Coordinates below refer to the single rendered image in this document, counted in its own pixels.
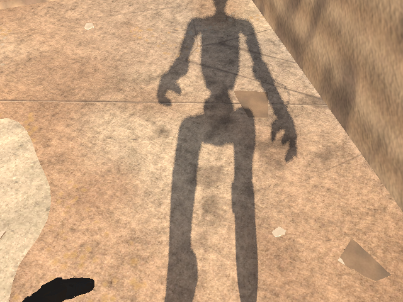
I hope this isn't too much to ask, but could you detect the robot left hand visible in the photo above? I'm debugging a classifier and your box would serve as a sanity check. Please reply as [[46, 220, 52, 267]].
[[22, 277, 94, 302]]

